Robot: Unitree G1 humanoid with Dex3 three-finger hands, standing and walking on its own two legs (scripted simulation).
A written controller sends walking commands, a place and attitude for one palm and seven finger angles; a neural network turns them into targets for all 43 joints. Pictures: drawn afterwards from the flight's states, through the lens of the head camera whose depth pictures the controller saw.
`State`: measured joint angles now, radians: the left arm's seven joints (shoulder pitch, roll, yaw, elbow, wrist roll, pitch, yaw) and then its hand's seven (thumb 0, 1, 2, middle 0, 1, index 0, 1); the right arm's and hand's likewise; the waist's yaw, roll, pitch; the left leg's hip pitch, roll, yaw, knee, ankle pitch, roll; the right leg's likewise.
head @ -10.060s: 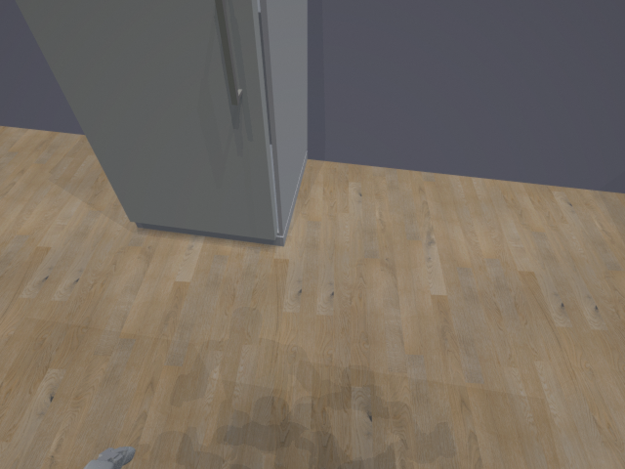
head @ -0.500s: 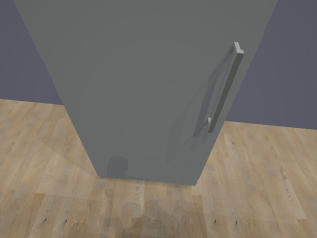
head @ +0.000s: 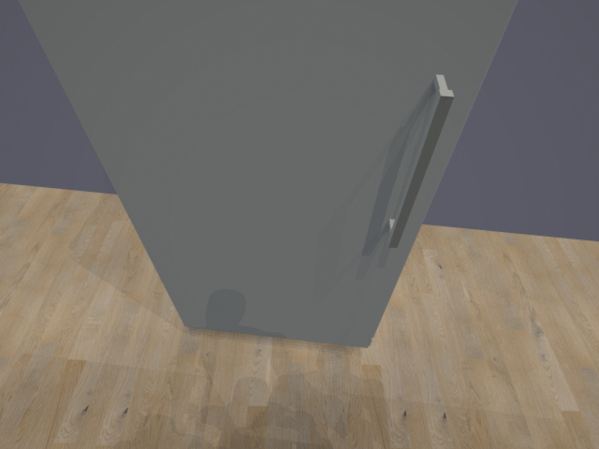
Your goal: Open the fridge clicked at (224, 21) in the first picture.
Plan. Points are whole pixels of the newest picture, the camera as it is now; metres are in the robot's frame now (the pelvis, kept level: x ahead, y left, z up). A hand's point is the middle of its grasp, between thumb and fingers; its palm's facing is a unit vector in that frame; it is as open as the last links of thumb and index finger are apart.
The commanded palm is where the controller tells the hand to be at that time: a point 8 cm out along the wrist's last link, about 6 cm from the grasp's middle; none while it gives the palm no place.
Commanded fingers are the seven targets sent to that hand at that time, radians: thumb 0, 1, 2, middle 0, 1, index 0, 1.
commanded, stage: raise the hand to about handle height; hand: right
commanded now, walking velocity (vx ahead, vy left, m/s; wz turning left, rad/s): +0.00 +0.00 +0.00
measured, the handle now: (412, 175) +0.50 -0.15 +0.09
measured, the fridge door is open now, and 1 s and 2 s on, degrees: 0 0 0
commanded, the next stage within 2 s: none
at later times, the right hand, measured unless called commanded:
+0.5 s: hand out of the picture +0.14 -0.20 -0.05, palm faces +0.11 +0.99 +0.02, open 8.4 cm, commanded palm +0.12 -0.26 -0.03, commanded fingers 0.00 -0.41 -0.69 0.23 0.62 0.23 0.62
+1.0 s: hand (528, 408) +0.18 -0.25 +0.02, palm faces +0.11 +0.99 -0.06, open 11.5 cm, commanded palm +0.15 -0.30 +0.03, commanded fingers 0.00 0.17 -0.44 0.28 0.99 0.28 0.99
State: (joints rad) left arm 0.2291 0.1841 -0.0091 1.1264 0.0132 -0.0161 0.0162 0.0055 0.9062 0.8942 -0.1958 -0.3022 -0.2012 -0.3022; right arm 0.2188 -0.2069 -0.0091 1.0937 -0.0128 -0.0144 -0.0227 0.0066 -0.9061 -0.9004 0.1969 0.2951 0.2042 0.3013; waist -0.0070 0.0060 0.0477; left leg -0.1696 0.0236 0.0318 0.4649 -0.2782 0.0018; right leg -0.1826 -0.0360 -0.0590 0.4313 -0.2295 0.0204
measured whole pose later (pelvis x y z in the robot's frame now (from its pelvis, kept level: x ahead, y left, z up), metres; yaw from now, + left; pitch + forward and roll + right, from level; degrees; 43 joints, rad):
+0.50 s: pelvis -0.04 +0.00 -0.08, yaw -2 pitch +9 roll +0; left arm 0.14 0.26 0.06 0.50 -0.03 -0.24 0.03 0.01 0.90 0.89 -0.20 -0.30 -0.20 -0.30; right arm 0.42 -0.19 -0.18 0.14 0.29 -0.46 0.31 0.01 -0.63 -0.78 0.22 0.47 0.23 0.48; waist -0.03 0.03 -0.11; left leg -0.73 0.04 0.06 1.07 -0.51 0.01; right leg -0.77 -0.04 -0.01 1.06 -0.45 0.02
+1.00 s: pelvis -0.03 -0.02 -0.05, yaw -2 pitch +8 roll +2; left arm 0.31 0.24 -0.02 0.61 -0.04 -0.25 0.08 0.02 0.90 0.89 -0.20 -0.30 -0.21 -0.30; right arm 0.33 -0.29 -0.28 0.00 0.33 -0.29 0.29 0.01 -0.05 -0.54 0.26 0.84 0.26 0.85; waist 0.00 -0.03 -0.08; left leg -0.59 0.03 0.07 0.88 -0.43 -0.01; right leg -0.66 -0.04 0.00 0.93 -0.40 0.00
